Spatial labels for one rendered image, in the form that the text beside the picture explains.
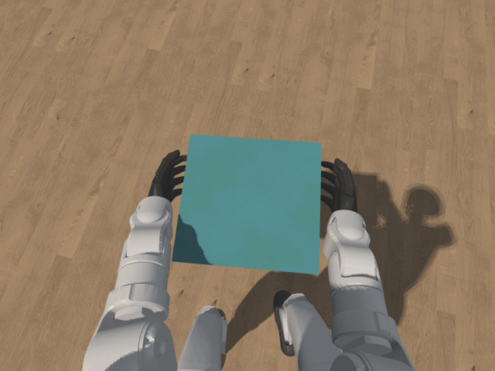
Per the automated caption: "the robot left forearm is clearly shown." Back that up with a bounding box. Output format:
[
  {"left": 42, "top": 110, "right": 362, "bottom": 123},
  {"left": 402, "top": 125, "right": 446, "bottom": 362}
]
[{"left": 83, "top": 196, "right": 173, "bottom": 371}]

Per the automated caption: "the robot right upper arm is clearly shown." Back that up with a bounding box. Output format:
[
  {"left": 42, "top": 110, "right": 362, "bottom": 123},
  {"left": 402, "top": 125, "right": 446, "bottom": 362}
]
[{"left": 329, "top": 350, "right": 414, "bottom": 371}]

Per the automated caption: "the robot right hand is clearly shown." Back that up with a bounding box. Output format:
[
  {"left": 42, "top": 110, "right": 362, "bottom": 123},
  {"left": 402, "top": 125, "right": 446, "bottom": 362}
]
[{"left": 320, "top": 158, "right": 357, "bottom": 213}]

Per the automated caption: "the robot right thigh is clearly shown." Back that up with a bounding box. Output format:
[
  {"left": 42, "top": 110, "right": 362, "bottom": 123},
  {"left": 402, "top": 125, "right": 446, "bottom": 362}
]
[{"left": 279, "top": 301, "right": 342, "bottom": 371}]

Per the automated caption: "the robot left upper arm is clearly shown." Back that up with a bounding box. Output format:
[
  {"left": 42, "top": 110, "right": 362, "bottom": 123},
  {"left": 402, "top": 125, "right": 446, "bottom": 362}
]
[{"left": 84, "top": 319, "right": 178, "bottom": 371}]

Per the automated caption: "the robot left hand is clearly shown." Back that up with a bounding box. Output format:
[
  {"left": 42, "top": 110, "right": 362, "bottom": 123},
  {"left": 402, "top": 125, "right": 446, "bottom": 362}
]
[{"left": 148, "top": 150, "right": 187, "bottom": 203}]

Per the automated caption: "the carton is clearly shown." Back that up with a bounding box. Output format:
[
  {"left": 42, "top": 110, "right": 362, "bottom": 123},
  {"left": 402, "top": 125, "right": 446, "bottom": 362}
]
[{"left": 172, "top": 134, "right": 322, "bottom": 274}]

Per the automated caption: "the robot right foot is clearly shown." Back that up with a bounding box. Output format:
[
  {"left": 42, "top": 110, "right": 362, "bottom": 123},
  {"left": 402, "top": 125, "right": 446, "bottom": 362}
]
[{"left": 274, "top": 290, "right": 295, "bottom": 356}]

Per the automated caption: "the robot right forearm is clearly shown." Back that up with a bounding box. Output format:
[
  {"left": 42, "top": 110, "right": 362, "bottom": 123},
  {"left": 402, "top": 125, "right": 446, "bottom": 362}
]
[{"left": 323, "top": 209, "right": 415, "bottom": 371}]

